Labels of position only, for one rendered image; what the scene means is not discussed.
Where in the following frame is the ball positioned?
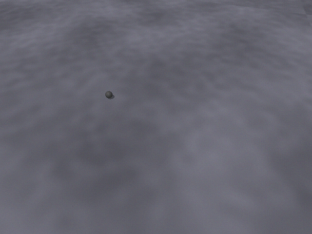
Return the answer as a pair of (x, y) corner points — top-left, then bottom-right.
(105, 91), (113, 98)

